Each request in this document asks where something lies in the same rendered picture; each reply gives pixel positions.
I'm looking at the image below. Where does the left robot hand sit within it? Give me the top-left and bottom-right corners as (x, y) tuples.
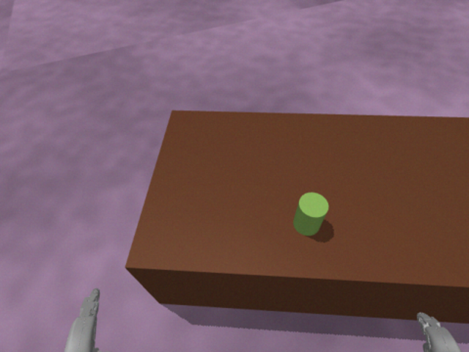
(64, 288), (110, 352)

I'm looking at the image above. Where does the can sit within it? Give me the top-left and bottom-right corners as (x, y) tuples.
(293, 192), (329, 236)

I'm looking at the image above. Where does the right robot hand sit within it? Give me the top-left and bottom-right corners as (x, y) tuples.
(417, 312), (462, 352)

